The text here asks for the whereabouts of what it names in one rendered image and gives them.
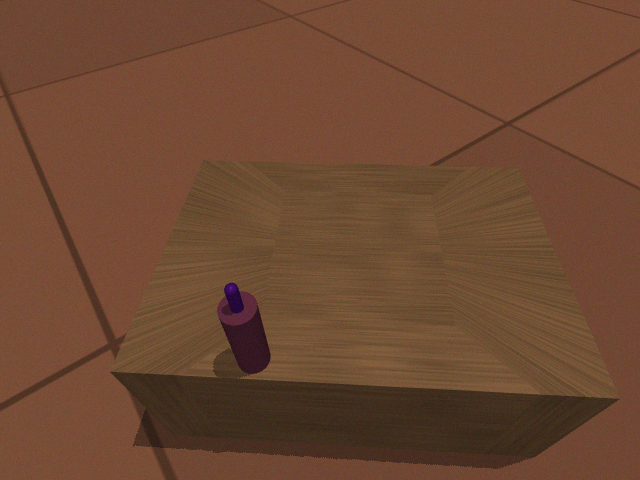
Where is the bottle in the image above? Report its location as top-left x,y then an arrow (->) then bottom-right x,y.
217,283 -> 271,374

